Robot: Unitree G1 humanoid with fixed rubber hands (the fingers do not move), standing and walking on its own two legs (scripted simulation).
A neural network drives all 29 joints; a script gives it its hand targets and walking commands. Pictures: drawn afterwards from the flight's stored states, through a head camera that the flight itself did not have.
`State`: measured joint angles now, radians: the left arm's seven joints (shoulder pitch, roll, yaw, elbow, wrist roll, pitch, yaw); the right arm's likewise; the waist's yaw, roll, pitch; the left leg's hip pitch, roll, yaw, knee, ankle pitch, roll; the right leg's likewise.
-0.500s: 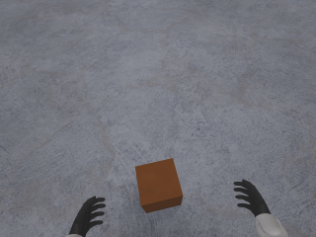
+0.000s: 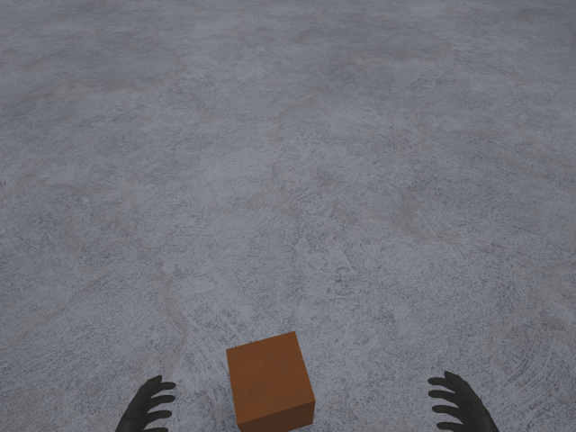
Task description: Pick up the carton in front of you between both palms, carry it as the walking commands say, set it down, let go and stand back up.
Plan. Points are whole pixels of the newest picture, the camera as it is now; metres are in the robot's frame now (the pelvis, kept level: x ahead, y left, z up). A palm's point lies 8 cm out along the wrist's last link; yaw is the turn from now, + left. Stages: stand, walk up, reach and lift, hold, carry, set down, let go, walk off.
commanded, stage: let go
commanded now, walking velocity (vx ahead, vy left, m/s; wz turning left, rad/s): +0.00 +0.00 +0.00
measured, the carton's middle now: (270, 388) +0.40 +0.09 -0.65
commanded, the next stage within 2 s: stand in 0.04 s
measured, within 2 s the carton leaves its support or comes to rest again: neither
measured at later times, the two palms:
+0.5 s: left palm out of the picture +0.11 +0.30 -0.11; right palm out of the picture +0.10 -0.25 -0.08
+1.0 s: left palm out of the picture +0.07 +0.31 -0.11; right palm out of the picture +0.07 -0.26 -0.09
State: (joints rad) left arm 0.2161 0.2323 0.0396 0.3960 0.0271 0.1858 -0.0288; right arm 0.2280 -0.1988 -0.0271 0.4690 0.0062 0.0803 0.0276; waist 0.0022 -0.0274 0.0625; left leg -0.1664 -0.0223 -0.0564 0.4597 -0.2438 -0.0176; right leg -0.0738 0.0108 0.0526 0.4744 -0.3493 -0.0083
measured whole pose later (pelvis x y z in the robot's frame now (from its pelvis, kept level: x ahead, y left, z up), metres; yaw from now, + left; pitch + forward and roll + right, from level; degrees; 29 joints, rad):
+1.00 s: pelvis -0.02 +0.03 +0.00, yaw +0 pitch -3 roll -1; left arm 0.26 0.33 0.04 0.80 0.01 -0.01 0.03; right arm 0.18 -0.29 -0.06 0.88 -0.01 -0.02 -0.03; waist -0.01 -0.03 0.04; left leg -0.22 -0.03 -0.04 0.50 -0.23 0.02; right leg -0.10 -0.01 0.06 0.45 -0.30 0.03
